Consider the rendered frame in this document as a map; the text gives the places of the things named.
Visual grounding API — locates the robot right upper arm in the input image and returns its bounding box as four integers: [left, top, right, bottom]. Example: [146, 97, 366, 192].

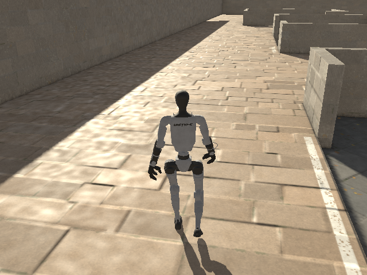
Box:
[195, 115, 211, 146]

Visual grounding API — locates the left robot hand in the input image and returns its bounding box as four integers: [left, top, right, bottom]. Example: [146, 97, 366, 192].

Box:
[148, 165, 162, 180]

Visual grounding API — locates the right robot foot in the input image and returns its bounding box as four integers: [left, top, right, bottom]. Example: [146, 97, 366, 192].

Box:
[193, 228, 203, 237]

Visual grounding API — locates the robot left upper arm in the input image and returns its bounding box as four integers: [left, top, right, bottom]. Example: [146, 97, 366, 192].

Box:
[156, 115, 171, 148]

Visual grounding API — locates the left robot forearm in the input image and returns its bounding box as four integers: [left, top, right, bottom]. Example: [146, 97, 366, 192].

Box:
[150, 140, 162, 167]

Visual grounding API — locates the right robot forearm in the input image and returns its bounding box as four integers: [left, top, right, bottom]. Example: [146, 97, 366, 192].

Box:
[205, 137, 215, 155]

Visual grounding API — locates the right robot hand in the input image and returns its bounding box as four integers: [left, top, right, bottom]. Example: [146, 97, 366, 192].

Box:
[202, 153, 216, 164]

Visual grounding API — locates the robot torso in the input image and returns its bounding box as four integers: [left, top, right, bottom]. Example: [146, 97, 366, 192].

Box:
[170, 113, 196, 172]

